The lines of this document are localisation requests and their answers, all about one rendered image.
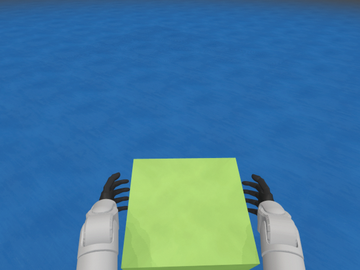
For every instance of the robot right forearm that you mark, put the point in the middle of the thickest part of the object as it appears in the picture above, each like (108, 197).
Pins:
(281, 248)

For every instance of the left robot hand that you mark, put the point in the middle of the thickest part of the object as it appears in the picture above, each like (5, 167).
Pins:
(109, 192)

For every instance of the carton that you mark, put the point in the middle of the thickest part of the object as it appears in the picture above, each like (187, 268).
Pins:
(187, 214)

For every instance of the right robot hand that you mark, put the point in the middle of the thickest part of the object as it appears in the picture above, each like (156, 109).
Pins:
(263, 193)

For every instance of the robot left forearm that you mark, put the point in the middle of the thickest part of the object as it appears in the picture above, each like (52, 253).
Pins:
(99, 238)

